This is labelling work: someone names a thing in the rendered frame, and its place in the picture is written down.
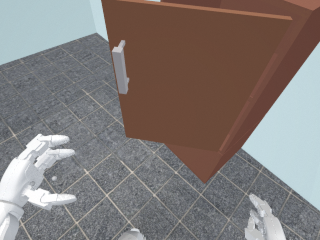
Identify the robot left shin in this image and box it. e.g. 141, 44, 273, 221
130, 228, 140, 232

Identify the robot left forearm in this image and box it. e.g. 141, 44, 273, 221
0, 200, 24, 240

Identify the cupboard door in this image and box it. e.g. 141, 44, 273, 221
101, 0, 293, 152

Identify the handle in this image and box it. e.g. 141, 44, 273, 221
112, 40, 130, 94

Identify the robot right hand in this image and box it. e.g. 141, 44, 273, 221
244, 193, 286, 240

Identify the robot left hand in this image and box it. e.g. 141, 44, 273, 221
0, 134, 77, 211

